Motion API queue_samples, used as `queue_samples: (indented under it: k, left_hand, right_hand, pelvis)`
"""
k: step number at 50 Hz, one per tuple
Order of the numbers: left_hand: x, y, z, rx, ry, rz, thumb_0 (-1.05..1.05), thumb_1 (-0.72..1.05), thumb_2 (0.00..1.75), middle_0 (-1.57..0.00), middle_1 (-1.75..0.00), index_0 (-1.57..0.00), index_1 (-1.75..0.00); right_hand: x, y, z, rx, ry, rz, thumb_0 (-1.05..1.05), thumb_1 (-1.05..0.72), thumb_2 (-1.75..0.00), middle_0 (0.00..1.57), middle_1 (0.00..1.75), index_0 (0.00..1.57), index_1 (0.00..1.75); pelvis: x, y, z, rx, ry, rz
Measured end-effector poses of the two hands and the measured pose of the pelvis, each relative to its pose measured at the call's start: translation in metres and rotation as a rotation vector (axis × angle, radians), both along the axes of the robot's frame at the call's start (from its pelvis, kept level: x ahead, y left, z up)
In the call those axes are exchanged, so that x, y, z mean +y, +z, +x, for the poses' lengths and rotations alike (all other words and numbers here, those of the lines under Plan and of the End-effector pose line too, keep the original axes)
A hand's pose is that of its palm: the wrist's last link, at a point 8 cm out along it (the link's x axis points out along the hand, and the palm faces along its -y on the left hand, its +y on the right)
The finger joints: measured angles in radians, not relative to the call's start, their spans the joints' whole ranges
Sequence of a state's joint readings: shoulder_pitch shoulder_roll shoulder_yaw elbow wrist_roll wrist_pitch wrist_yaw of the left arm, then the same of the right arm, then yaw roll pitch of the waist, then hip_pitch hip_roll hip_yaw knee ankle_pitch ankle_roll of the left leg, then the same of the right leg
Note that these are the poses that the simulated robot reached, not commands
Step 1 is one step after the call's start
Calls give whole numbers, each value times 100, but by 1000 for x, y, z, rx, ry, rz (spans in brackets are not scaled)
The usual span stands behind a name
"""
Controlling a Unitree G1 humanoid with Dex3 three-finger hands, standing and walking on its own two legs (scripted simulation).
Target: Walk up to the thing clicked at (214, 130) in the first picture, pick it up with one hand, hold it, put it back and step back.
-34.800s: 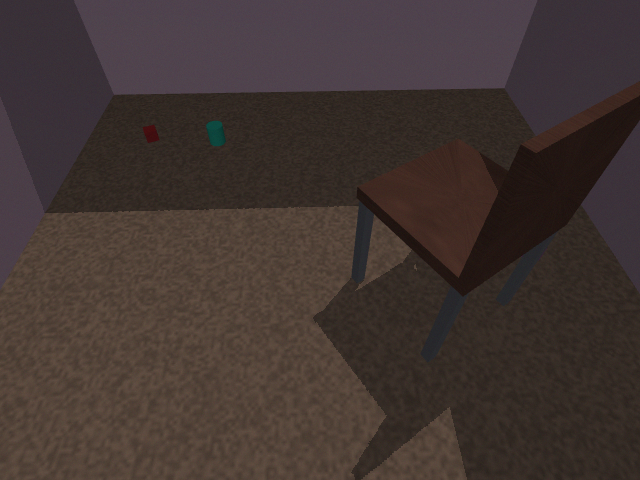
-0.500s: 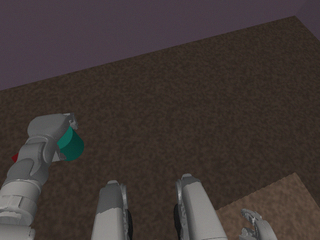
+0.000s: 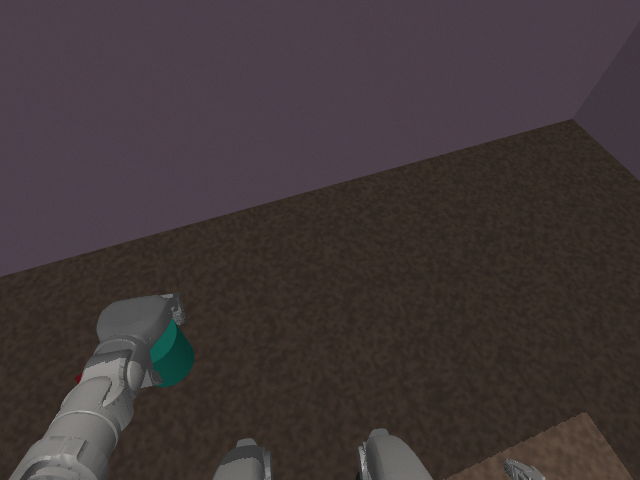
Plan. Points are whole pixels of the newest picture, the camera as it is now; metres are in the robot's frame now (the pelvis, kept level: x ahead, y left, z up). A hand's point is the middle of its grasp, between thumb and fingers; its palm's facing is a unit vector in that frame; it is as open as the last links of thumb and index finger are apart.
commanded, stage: lift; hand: left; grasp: from above
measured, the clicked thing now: (158, 349) +0.34 +0.22 -0.13
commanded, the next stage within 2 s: hold in 0.26 s
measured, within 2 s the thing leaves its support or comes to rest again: neither
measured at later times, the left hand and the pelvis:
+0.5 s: hand (136, 321) +0.34 +0.22 -0.04, palm faces -0.48 -0.07 -0.88, open 10.6 cm; pelvis +0.04 +0.00 +0.05, yaw +0 degrees
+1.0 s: hand (129, 325) +0.32 +0.22 -0.01, palm faces -0.49 -0.06 -0.87, open 10.6 cm; pelvis +0.03 +0.00 +0.06, yaw -1 degrees
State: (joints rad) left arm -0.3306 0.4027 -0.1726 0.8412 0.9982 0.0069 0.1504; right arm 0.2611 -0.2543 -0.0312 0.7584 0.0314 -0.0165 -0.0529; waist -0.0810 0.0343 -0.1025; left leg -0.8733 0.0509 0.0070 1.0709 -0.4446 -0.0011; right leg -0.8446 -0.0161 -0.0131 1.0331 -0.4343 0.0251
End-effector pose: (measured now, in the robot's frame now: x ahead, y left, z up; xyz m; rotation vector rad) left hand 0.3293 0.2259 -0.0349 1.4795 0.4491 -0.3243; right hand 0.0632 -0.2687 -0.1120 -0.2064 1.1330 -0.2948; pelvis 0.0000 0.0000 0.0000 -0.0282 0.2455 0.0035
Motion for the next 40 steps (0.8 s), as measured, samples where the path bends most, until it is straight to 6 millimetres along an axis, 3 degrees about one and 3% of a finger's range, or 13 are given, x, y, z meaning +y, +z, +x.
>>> queue_samples:
  k: [9,16,28,40]
  left_hand:
    - [0,32,17,-16,37,6,1,-15,79,-52,-87,-55,-86]
    - [1,46,20,12,41,-3,1,-15,78,-52,-87,-55,-86]
    - [0,62,20,0,6,15,1,-15,79,-53,-87,-55,-86]
    - [1,81,18,2,12,19,1,-15,79,-53,-86,-56,-85]
  right_hand:
    - [1,25,17,-14,-4,15,1,-90,-89,21,30,20,30]
    - [4,38,32,-30,-9,29,1,-90,-89,21,30,20,30]
    - [5,51,53,-49,2,36,1,-90,-89,21,30,20,30]
    - [0,61,62,-92,5,41,1,-90,-89,21,30,20,30]
  pelvis:
    - [0,26,17,-44,-4,7]
    - [2,39,29,-68,-7,11]
    - [3,51,41,-104,-7,15]
    - [2,59,42,-144,-10,19]
